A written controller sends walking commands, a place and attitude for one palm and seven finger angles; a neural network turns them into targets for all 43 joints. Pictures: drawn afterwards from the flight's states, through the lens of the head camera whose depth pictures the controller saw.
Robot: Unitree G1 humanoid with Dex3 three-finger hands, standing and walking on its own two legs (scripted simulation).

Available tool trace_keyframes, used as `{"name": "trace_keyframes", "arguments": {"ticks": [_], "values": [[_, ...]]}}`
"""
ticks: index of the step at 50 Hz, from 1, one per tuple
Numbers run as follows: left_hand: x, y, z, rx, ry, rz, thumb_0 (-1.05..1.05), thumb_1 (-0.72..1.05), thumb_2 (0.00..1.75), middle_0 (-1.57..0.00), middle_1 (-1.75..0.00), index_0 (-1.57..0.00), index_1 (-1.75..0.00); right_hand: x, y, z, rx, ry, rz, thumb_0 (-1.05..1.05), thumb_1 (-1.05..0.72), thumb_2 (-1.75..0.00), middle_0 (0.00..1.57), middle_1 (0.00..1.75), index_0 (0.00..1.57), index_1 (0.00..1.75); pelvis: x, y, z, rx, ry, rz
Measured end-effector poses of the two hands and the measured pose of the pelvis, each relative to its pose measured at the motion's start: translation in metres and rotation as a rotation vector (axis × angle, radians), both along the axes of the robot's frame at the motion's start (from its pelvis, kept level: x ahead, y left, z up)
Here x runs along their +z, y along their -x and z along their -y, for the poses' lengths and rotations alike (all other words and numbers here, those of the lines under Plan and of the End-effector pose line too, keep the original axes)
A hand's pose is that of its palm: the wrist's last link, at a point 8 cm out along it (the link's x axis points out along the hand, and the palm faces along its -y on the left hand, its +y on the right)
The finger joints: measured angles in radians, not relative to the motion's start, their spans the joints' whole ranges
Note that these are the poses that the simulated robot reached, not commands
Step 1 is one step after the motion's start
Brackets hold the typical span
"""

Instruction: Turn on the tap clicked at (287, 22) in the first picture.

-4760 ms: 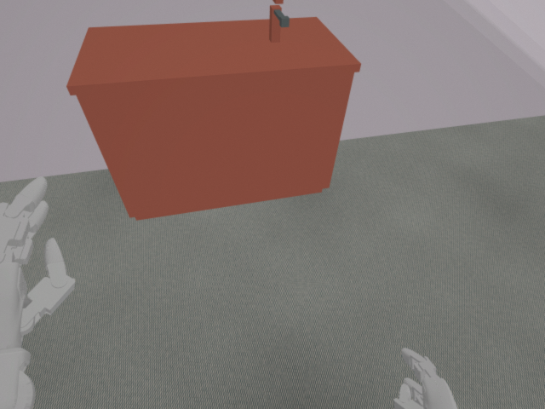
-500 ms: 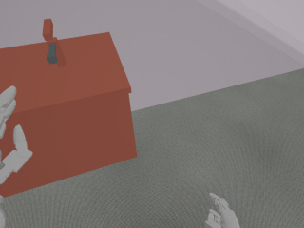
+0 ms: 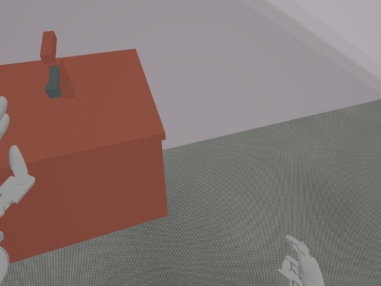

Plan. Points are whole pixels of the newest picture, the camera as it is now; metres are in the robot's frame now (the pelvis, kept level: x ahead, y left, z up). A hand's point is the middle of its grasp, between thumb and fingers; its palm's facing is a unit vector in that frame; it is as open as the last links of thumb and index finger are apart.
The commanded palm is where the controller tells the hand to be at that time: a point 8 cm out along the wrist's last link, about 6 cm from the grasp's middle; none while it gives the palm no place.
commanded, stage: take the last steps up to it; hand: left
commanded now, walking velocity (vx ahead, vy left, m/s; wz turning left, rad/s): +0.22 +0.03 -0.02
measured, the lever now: (53, 90) +0.54 +0.39 +0.09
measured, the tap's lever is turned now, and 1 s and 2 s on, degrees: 0 0 0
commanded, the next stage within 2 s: come to a stop and stand still in 0.40 s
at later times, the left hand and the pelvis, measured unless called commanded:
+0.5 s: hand (78, 140) +0.31 +0.21 +0.17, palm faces +0.36 -0.81 -0.46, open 7.4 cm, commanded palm +0.25 +0.26 +0.19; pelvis +0.10 -0.02 +0.01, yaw +1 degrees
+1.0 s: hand (96, 136) +0.33 +0.19 +0.17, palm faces +0.38 -0.83 -0.40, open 7.4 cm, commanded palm +0.28 +0.23 +0.19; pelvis +0.11 -0.04 +0.00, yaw -1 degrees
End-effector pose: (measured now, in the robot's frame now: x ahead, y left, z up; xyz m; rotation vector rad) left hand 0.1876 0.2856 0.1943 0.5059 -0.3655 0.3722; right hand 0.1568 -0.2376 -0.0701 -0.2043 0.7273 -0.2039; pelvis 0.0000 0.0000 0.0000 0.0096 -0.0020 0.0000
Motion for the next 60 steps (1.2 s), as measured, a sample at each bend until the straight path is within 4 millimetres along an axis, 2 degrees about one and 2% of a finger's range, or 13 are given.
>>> {"name": "trace_keyframes", "arguments": {"ticks": [4,7,10,13,20,25,29,32,35,39,43,52,60], "values": [[0.004,-0.017,0.018,-0.031,-0.001,-0.043,0.02,0.89,0.9,-0.2,-0.3,-0.21,-0.3,-0.005,-0.015,-0.022,0.036,-0.086,0.0,0.01,-0.91,-0.9,0.2,0.3,0.2,0.3,0.005,-0.018,0.005,-0.012,0.006,-0.014],[0.007,-0.026,0.033,-0.047,-0.049,-0.072,0.02,0.89,0.9,-0.2,-0.3,-0.21,-0.3,-0.016,-0.025,-0.027,0.057,-0.134,-0.015,0.01,-0.91,-0.9,0.21,0.3,0.21,0.3,0.003,-0.033,0.014,-0.013,0.003,-0.011],[0.006,-0.037,0.042,-0.026,-0.104,-0.081,0.01,0.89,0.9,-0.21,-0.3,-0.21,-0.3,-0.036,-0.037,-0.021,0.074,-0.156,-0.048,0.01,-0.9,-0.9,0.21,0.3,0.21,0.3,-0.008,-0.046,0.024,0.002,0.004,0.0],[0.003,-0.049,0.042,0.003,-0.071,-0.089,0.01,0.89,0.9,-0.21,-0.3,-0.22,-0.3,-0.045,-0.046,-0.008,0.085,-0.141,-0.111,0.01,-0.9,-0.9,0.21,0.3,0.21,0.3,-0.006,-0.056,0.029,0.009,-0.007,0.005],[-0.003,-0.07,0.042,0.014,-0.032,-0.145,0.01,0.89,0.9,-0.21,-0.3,-0.22,-0.3,-0.023,-0.069,0.029,0.055,-0.039,-0.139,0.01,-0.91,-0.9,0.21,0.3,0.21,0.3,0.009,-0.078,0.03,0.014,-0.029,-0.014],[-0.002,-0.084,0.036,-0.019,-0.024,-0.116,0.01,0.89,0.9,-0.21,-0.3,-0.22,-0.3,-0.005,-0.092,0.039,0.042,0.042,-0.097,0.01,-0.91,-0.9,0.2,0.3,0.2,0.3,0.008,-0.096,0.022,0.012,-0.019,-0.011],[-0.002,-0.099,0.021,-0.037,-0.019,-0.034,0.01,0.89,0.9,-0.21,-0.3,-0.22,-0.3,0.001,-0.112,0.031,0.018,0.076,-0.047,0.01,-0.91,-0.9,0.2,0.3,0.2,0.3,-0.002,-0.111,0.01,0.004,-0.006,0.006],[-0.003,-0.111,0.011,-0.025,-0.002,-0.017,0.01,0.89,0.9,-0.21,-0.3,-0.22,-0.3,0.006,-0.125,0.014,0.033,0.049,-0.021,0.01,-0.91,-0.9,0.2,0.3,0.2,0.3,0.0,-0.116,0.008,0.005,-0.006,0.007],[0.0,-0.117,0.011,-0.019,0.011,-0.027,0.01,0.89,0.9,-0.21,-0.3,-0.21,-0.3,0.01,-0.132,-0.007,0.077,-0.006,0.008,0.01,-0.91,-0.9,0.2,0.3,0.2,0.3,0.005,-0.118,0.01,0.004,0.01,0.008],[0.002,-0.113,0.025,-0.036,0.013,-0.062,0.02,0.89,0.9,-0.2,-0.3,-0.21,-0.3,0.01,-0.135,-0.025,0.126,-0.077,0.039,0.01,-0.91,-0.9,0.21,0.3,0.2,0.3,0.008,-0.119,0.018,-0.007,0.017,0.007],[-0.002,-0.107,0.041,-0.024,-0.002,-0.105,0.01,0.89,0.9,-0.21,-0.3,-0.21,-0.3,-0.001,-0.131,-0.024,0.152,-0.118,0.033,0.01,-0.9,-0.9,0.21,0.3,0.21,0.3,0.005,-0.116,0.032,-0.006,0.015,0.014],[-0.015,-0.103,0.058,0.006,0.074,-0.142,0.01,0.89,0.9,-0.21,-0.3,-0.21,-0.3,-0.017,-0.105,0.03,0.074,-0.04,-0.064,0.01,-0.9,-0.9,0.21,0.3,0.21,0.3,0.003,-0.115,0.044,-0.008,0.027,0.0],[-0.012,-0.103,0.061,-0.021,0.056,-0.123,0.02,0.89,0.9,-0.21,-0.3,-0.21,-0.3,0.0,-0.088,0.061,0.003,0.032,-0.056,0.01,-0.91,-0.9,0.2,0.3,0.2,0.3,0.007,-0.107,0.051,-0.015,0.013,0.007]]}}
